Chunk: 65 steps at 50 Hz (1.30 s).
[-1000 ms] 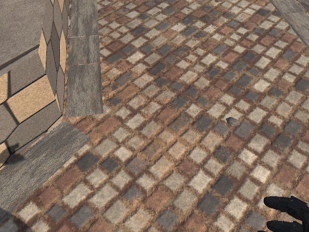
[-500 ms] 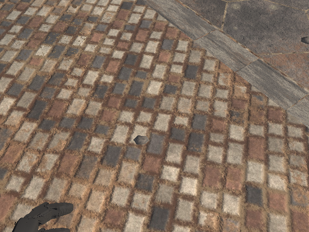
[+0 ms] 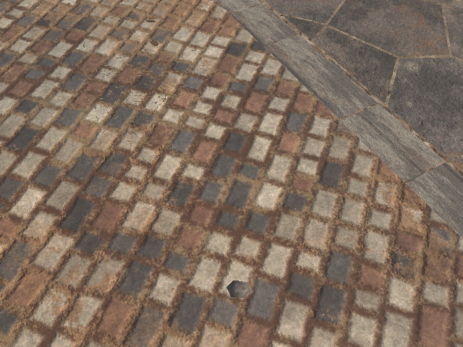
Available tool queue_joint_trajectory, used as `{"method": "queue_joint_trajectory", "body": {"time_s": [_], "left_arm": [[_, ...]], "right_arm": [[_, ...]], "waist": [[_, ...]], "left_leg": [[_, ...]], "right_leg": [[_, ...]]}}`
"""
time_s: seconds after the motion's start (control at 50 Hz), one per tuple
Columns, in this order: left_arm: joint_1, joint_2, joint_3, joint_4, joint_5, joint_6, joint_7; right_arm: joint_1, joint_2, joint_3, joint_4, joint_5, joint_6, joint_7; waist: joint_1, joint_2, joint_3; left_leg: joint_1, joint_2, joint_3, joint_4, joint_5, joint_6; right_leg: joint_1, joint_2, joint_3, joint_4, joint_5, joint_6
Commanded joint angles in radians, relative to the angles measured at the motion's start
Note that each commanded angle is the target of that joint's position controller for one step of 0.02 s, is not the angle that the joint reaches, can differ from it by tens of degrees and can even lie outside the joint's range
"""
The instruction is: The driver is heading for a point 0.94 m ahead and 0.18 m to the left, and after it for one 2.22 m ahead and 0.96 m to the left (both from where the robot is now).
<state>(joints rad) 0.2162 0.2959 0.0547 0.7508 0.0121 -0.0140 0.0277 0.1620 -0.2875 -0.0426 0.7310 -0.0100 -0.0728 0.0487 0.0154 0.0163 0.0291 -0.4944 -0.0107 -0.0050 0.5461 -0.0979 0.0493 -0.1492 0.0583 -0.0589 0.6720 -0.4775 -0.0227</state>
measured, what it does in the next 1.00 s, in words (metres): walks ahead, turning left: right foot, then left foot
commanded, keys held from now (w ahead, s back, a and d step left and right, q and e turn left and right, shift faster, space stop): q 0.62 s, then w+q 0.06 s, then w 0.12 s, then w+e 0.20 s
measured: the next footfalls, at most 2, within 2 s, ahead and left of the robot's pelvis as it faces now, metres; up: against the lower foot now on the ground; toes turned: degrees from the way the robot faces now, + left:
right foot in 0.40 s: +0.16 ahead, -0.14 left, +0.00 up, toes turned +19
left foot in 0.82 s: +0.05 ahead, +0.10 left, +0.00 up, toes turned +29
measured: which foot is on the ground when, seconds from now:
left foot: down 0.00-0.40, up 0.42-0.80, down 0.82-1.00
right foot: up 0.00-0.38, down 0.40-0.82, up 0.84-1.00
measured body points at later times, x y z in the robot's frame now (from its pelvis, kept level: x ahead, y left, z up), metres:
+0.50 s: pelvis +0.07 -0.04 +0.02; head +0.10 -0.05 +0.46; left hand +0.11 +0.27 -0.08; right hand +0.31 -0.27 -0.08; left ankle +0.07 +0.08 -0.67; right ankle +0.12 -0.15 -0.72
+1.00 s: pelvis +0.12 +0.03 +0.02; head +0.12 +0.05 +0.47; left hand +0.08 +0.33 -0.10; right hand +0.32 -0.17 -0.08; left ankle +0.01 +0.08 -0.72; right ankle +0.22 -0.10 -0.64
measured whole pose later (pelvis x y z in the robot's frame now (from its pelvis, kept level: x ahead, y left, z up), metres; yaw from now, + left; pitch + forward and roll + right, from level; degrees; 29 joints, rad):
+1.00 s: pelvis +0.12 +0.03 +0.02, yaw +27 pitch +1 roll +0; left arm 0.26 0.32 0.07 0.79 -0.03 -0.04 -0.03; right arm 0.33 -0.25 -0.04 0.71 -0.01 -0.05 0.00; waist -0.01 -0.05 -0.02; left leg -0.07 -0.02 0.05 0.33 -0.29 0.04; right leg -0.59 -0.07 0.02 1.07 -0.24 0.00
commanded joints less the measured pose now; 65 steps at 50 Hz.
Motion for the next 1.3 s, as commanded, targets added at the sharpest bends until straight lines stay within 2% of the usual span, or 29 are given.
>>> {"method": "queue_joint_trajectory", "body": {"time_s": [0.02, 0.04, 0.06, 0.08, 0.12, 0.16, 0.22, 0.32, 0.38, 0.4, 0.42, 0.44, 0.46, 0.5, 0.56, 0.62, 0.74, 0.8, 0.82, 0.84, 0.86, 0.88, 0.9, 0.96, 1.04, 1.18, 1.26, 1.28, 1.3], "left_arm": [[0.117, 0.094, 0.006, -0.070, 0.007, -0.009, -0.010], [0.040, 0.119, 0.015, -0.089, -0.020, -0.002, -0.013], [0.000, 0.118, 0.016, -0.092, -0.018, 0.009, -0.007], [-0.028, 0.123, 0.020, -0.098, -0.009, 0.021, 0.002], [-0.018, 0.103, 0.021, -0.101, -0.008, 0.033, 0.007], [0.001, 0.080, 0.016, -0.087, -0.007, 0.028, 0.012], [-0.008, 0.077, 0.016, -0.079, -0.006, 0.024, 0.012], [-0.037, 0.083, 0.024, -0.088, -0.014, 0.003, -0.001], [0.027, 0.093, 0.037, -0.067, -0.014, -0.015, -0.010], [0.052, 0.158, 0.054, -0.070, 0.002, -0.014, -0.005], [0.030, 0.243, 0.074, -0.068, 0.032, -0.003, -0.002], [-0.019, 0.199, 0.064, -0.099, 0.049, -0.007, -0.001], [-0.073, 0.145, 0.048, -0.120, 0.038, -0.009, 0.007], [-0.120, 0.105, 0.036, -0.129, 0.002, -0.008, 0.015], [-0.073, 0.107, 0.034, -0.118, 0.004, 0.006, 0.022], [-0.019, 0.139, 0.048, -0.103, 0.005, 0.020, 0.026], [0.001, 0.196, 0.070, -0.081, -0.029, 0.009, -0.006], [-0.016, 0.153, 0.052, -0.054, -0.049, -0.005, -0.029], [-0.011, 0.081, 0.025, -0.044, -0.033, -0.016, -0.040], [-0.054, -0.017, -0.012, -0.081, 0.010, -0.030, -0.058], [-0.086, 0.070, 0.016, -0.119, -0.023, -0.043, -0.056], [-0.132, 0.147, 0.037, -0.113, -0.044, -0.048, -0.054], [-0.127, 0.148, 0.041, -0.104, -0.054, -0.050, -0.058], [-0.074, 0.115, 0.040, -0.055, -0.042, -0.050, -0.060], [-0.066, 0.064, 0.027, -0.051, -0.044, -0.045, -0.058], [-0.231, 0.017, -0.006, -0.135, -0.036, -0.053, -0.099], [-0.132, 0.086, 0.026, -0.147, -0.039, -0.044, -0.109], [-0.006, 0.130, 0.048, -0.123, -0.041, -0.039, -0.102], [0.146, 0.183, 0.077, -0.093, -0.042, -0.031, -0.084]], "right_arm": [[0.176, -0.213, -0.064, -0.072, -0.003, 0.008, -0.019], [0.112, -0.183, -0.058, -0.094, 0.005, 0.016, -0.024], [0.068, -0.156, -0.051, -0.103, 0.019, 0.029, -0.031], [0.036, -0.143, -0.045, -0.112, 0.024, 0.041, -0.039], [-0.005, -0.148, -0.049, -0.126, 0.009, 0.061, -0.048], [0.001, -0.168, -0.061, -0.133, 0.002, 0.071, -0.059], [-0.001, -0.188, -0.073, -0.142, 0.013, 0.082, -0.073], [-0.009, -0.184, -0.077, -0.154, 0.017, 0.108, -0.077], [-0.023, -0.167, -0.074, -0.160, 0.031, 0.122, -0.081], [0.005, -0.127, -0.062, -0.162, 0.029, 0.123, -0.080], [-0.008, -0.105, -0.059, -0.197, 0.033, 0.114, -0.077], [0.015, -0.177, -0.081, -0.182, 0.011, 0.100, -0.074], [0.043, -0.208, -0.097, -0.154, 0.019, 0.101, -0.070], [0.082, -0.171, -0.094, -0.115, 0.021, 0.123, -0.077], [0.025, -0.116, -0.074, -0.145, 0.035, 0.131, -0.072], [-0.043, -0.096, -0.061, -0.185, 0.036, 0.127, -0.063], [-0.048, -0.092, -0.047, -0.200, 0.030, 0.116, -0.034], [0.113, -0.080, -0.049, -0.114, 0.031, 0.096, -0.029], [0.204, -0.091, -0.054, -0.082, 0.032, 0.090, -0.036], [0.310, -0.181, -0.067, -0.071, 0.020, 0.084, -0.051], [0.290, -0.265, -0.088, -0.088, 0.010, 0.066, -0.046], [0.259, -0.198, -0.073, -0.093, 0.013, 0.042, -0.042], [0.223, -0.153, -0.057, -0.083, 0.011, 0.025, -0.044], [0.152, -0.108, -0.040, -0.083, 0.002, 0.006, -0.052], [0.158, -0.097, -0.042, -0.064, -0.010, -0.012, -0.059], [0.220, -0.143, -0.056, 0.008, 0.017, -0.007, -0.068], [0.206, -0.195, -0.069, 0.015, 0.018, 0.023, -0.084], [0.197, -0.206, -0.070, 0.012, 0.019, 0.031, -0.089], [0.191, -0.205, -0.065, 0.003, 0.021, 0.028, -0.093]], "waist": [[-0.053, 0.163, -0.416], [-0.058, 0.106, -0.323], [-0.048, 0.027, -0.243], [-0.037, 0.012, -0.178], [0.002, 0.079, -0.122], [-0.001, 0.111, -0.139], [-0.014, 0.108, -0.174], [-0.032, 0.140, -0.149], [0.009, 0.132, -0.138], [0.000, 0.026, -0.147], [-0.033, -0.278, -0.080], [-0.025, -0.269, -0.086], [-0.045, -0.187, -0.083], [-0.051, -0.131, -0.061], [-0.010, -0.156, -0.045], [0.037, -0.190, -0.075], [0.050, -0.203, -0.053], [-0.042, -0.139, -0.056], [-0.079, -0.066, -0.102], [-0.104, 0.217, -0.162], [-0.115, 0.252, -0.101], [-0.131, 0.143, -0.025], [-0.106, 0.146, 0.032], [-0.060, 0.121, 0.069], [-0.052, 0.069, 0.052], [-0.098, 0.041, 0.116], [-0.005, 0.113, -0.024], [0.066, 0.111, -0.101], [0.152, 0.067, -0.178]], "left_leg": [[0.672, 0.359, -0.626, -0.123, 0.567, 0.331], [0.591, 0.317, -0.538, -0.147, 0.390, 0.292], [0.487, 0.280, -0.478, -0.178, 0.233, 0.244], [0.374, 0.256, -0.447, -0.210, 0.123, 0.218], [0.228, 0.174, -0.386, -0.255, 0.012, 0.178], [0.211, 0.154, -0.365, -0.250, 0.058, 0.182], [0.201, 0.144, -0.379, -0.239, -0.005, 0.175], [0.204, 0.131, -0.463, -0.227, -0.138, 0.148], [0.161, 0.077, -0.461, -0.156, -0.151, 0.093], [0.072, 0.014, -0.389, -0.026, -0.294, 0.039], [-0.118, -0.151, -0.157, 0.184, -0.449, -0.020], [-0.124, -0.095, -0.155, 0.436, -0.491, -0.063], [-0.113, -0.076, -0.161, 0.543, -0.434, -0.077], [-0.142, -0.060, -0.135, 0.650, -0.334, -0.113], [-0.167, -0.035, -0.067, 0.614, -0.277, -0.148], [-0.152, 0.010, -0.042, 0.464, -0.287, -0.166], [0.096, 0.015, 0.061, 0.145, -0.325, -0.077], [0.405, -0.027, 0.097, -0.144, -0.167, 0.000], [0.604, 0.030, -0.002, -0.173, -0.162, 0.020], [0.780, 0.288, -0.334, -0.197, -0.017, 0.083], [0.687, 0.439, -0.563, -0.288, -0.198, 0.249], [0.635, 0.398, -0.506, -0.326, -0.313, 0.249], [0.600, 0.345, -0.418, -0.351, -0.368, 0.210], [0.529, 0.263, -0.211, -0.403, -0.122, 0.137], [0.499, 0.231, -0.018, -0.418, 0.098, 0.113], [0.539, 0.270, 0.124, -0.424, 0.248, 0.093], [0.651, 0.278, 0.178, -0.140, 0.916, 0.052], [0.606, 0.263, 0.189, 0.037, 0.976, 0.035], [0.428, 0.228, 0.197, 0.275, 0.845, 0.002]], "right_leg": [[-0.430, 0.043, 0.172, 0.655, -0.192, 0.058], [-0.484, 0.003, 0.184, 0.678, -0.125, 0.052], [-0.498, -0.031, 0.173, 0.633, -0.063, 0.053], [-0.480, -0.056, 0.170, 0.560, -0.018, 0.057], [-0.377, -0.052, 0.145, 0.388, 0.029, 0.066], [-0.328, -0.032, 0.130, 0.276, 0.040, 0.086], [-0.277, -0.029, 0.144, 0.169, 0.117, 0.101], [-0.232, -0.018, 0.153, 0.011, 0.147, 0.085], [-0.077, -0.036, 0.133, -0.250, 0.278, 0.041], [0.015, -0.200, 0.266, -0.329, 0.265, -0.018], [0.000, -0.384, 0.512, -0.406, 0.347, -0.161], [-0.051, -0.468, 0.586, -0.413, 0.418, -0.239], [-0.063, -0.423, 0.492, -0.387, 0.450, -0.216], [-0.028, -0.327, 0.332, -0.350, 0.475, -0.151], [0.025, -0.288, 0.212, -0.347, 0.571, -0.163], [0.128, -0.326, 0.192, -0.333, 0.623, -0.189], [-0.009, -0.351, 0.176, -0.437, 0.118, -0.182], [-0.150, -0.310, 0.106, -0.330, 0.105, -0.135], [-0.270, -0.260, 0.048, -0.200, 0.093, -0.080], [-0.496, -0.156, -0.056, 0.189, -0.120, 0.012], [-0.702, -0.099, 0.004, 0.358, -0.156, 0.031], [-0.740, -0.152, 0.070, 0.445, -0.075, 0.022], [-0.763, -0.167, 0.098, 0.444, 0.039, 0.006], [-0.712, -0.175, 0.129, 0.420, 0.265, 0.018], [-0.670, -0.128, 0.153, 0.293, 0.428, 0.050], [-0.571, -0.112, 0.033, -0.037, 0.519, -0.006], [-0.370, -0.005, -0.062, -0.045, 0.337, -0.093], [-0.190, 0.031, -0.069, -0.063, 0.333, -0.123], [0.093, 0.024, -0.001, -0.112, 0.367, -0.165]]}}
